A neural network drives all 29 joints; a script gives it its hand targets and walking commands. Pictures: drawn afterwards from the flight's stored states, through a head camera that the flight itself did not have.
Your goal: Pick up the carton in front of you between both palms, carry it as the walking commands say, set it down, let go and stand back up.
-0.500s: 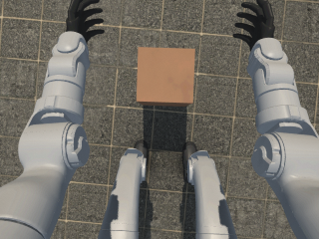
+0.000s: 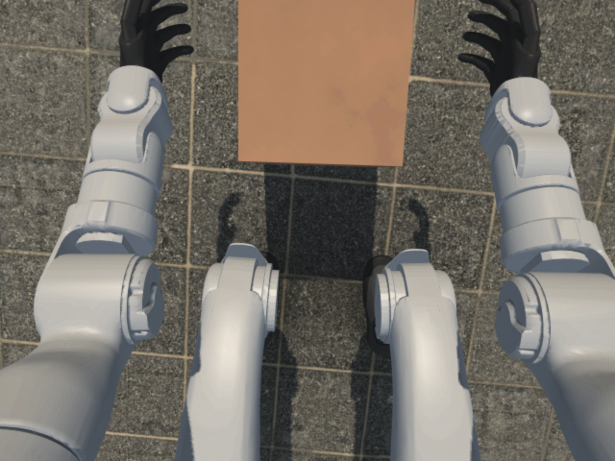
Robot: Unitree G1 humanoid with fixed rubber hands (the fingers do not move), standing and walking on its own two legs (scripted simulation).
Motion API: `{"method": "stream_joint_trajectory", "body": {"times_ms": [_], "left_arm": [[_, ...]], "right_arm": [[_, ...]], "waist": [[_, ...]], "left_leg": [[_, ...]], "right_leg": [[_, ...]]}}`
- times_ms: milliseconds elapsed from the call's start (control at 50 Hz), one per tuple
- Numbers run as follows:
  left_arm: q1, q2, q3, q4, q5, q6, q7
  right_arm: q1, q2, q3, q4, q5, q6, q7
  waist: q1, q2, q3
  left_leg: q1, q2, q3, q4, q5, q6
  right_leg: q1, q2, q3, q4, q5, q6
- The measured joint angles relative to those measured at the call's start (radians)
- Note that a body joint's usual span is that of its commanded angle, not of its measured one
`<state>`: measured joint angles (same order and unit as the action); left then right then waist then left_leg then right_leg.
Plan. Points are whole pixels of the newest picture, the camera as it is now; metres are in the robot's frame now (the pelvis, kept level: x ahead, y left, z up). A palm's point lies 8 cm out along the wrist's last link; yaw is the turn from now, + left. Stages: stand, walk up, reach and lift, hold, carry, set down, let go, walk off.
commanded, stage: reach and lift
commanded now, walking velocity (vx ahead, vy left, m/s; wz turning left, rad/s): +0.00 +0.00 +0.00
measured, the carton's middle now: (321, 100) +0.51 +0.02 -0.34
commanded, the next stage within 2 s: none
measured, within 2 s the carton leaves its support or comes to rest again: leaves its support in 1.24 s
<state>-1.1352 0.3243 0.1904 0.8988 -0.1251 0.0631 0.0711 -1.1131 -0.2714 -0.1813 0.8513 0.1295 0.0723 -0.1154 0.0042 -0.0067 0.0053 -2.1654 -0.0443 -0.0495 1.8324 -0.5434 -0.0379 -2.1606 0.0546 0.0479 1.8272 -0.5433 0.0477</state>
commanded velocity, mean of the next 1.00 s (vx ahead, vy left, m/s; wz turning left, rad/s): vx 0.00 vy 0.00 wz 0.00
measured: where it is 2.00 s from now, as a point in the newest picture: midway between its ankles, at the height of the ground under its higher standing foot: (320, 319)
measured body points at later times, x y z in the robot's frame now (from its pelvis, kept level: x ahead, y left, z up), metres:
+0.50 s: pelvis -0.02 +0.00 -0.10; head +0.35 +0.01 +0.14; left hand +0.53 +0.20 -0.29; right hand +0.53 -0.17 -0.29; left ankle +0.09 +0.13 -0.43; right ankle +0.09 -0.13 -0.43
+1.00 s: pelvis -0.03 +0.00 -0.09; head +0.34 +0.01 +0.15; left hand +0.53 +0.17 -0.28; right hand +0.53 -0.14 -0.28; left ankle +0.09 +0.13 -0.43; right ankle +0.09 -0.13 -0.43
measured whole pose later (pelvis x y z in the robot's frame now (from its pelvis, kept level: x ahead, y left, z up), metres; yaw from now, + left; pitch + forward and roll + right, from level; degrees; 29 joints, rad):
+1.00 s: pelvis -0.03 +0.00 -0.09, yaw +0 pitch +37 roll +0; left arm -1.51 0.31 0.08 1.21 -0.19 0.03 0.14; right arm -1.49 -0.27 -0.10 1.17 0.18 0.03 -0.17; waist 0.01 -0.01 0.37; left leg -2.27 -0.04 -0.04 2.17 -0.55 -0.04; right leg -2.26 0.05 0.04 2.17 -0.55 0.05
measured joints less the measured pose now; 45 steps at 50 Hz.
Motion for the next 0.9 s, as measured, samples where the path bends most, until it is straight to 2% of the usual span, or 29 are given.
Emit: {"method": "stream_joint_trajectory", "body": {"times_ms": [140, 320, 400, 540, 740, 880, 900], "left_arm": [[-0.146, 0.036, -0.033, 0.113, -0.038, 0.021, 0.014], [-0.300, 0.066, -0.072, 0.266, -0.065, -0.017, 0.015], [-0.307, 0.070, -0.096, 0.263, -0.085, -0.034, 0.023], [-0.305, 0.063, -0.128, 0.248, -0.118, -0.044, 0.036], [-0.280, 0.030, -0.110, 0.259, -0.092, -0.049, 0.035], [-0.327, 0.005, -0.151, 0.268, -0.112, -0.045, 0.039], [-0.338, -0.004, -0.143, 0.276, -0.104, -0.045, 0.052]], "right_arm": [[-0.142, -0.031, 0.023, 0.107, 0.035, 0.023, -0.010], [-0.302, -0.056, 0.056, 0.265, 0.062, -0.015, -0.009], [-0.309, -0.064, 0.079, 0.265, 0.081, -0.033, -0.014], [-0.310, -0.076, 0.118, 0.257, 0.110, -0.046, -0.017], [-0.290, -0.043, 0.092, 0.276, 0.078, -0.053, -0.016], [-0.332, -0.021, 0.133, 0.280, 0.097, -0.049, -0.020], [-0.342, -0.011, 0.127, 0.285, 0.089, -0.048, -0.029]], "waist": [[-0.001, -0.003, 0.120], [-0.002, -0.005, 0.288], [-0.001, -0.003, 0.360], [0.005, 0.000, 0.355], [0.005, -0.001, 0.303], [0.005, 0.000, 0.336], [0.005, -0.001, 0.342]], "left_leg": [[-0.075, -0.005, 0.001, 0.153, 0.010, -0.009], [-0.127, -0.002, 0.002, 0.278, 0.017, -0.011], [-0.106, 0.007, 0.008, 0.326, -0.007, -0.004], [-0.111, 0.012, 0.013, 0.369, -0.039, 0.001], [-0.131, 0.011, 0.014, 0.357, -0.031, 0.000], [-0.117, 0.011, 0.014, 0.338, -0.011, 0.000], [-0.114, 0.011, 0.014, 0.336, -0.010, -0.001]], "right_leg": [[-0.076, 0.007, -0.002, 0.155, 0.009, 0.007], [-0.128, 0.008, -0.006, 0.278, 0.017, 0.010], [-0.105, -0.002, -0.011, 0.326, -0.008, 0.006], [-0.109, -0.007, -0.012, 0.369, -0.041, 0.005], [-0.129, -0.008, -0.010, 0.359, -0.035, 0.005], [-0.117, -0.006, -0.009, 0.342, -0.015, 0.004], [-0.114, -0.006, -0.010, 0.340, -0.014, 0.004]]}}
